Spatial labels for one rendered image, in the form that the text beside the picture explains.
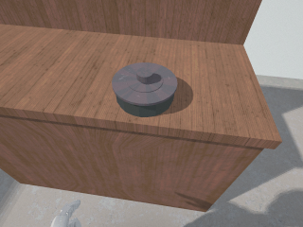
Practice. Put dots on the table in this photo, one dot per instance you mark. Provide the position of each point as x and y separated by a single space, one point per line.
61 126

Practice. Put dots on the left robot hand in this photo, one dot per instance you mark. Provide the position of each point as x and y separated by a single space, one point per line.
62 220

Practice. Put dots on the knob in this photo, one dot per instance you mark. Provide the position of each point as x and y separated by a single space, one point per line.
144 74

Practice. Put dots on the pot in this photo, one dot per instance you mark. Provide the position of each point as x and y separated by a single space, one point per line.
144 111

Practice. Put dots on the lid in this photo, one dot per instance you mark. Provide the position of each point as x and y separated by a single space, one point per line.
162 87

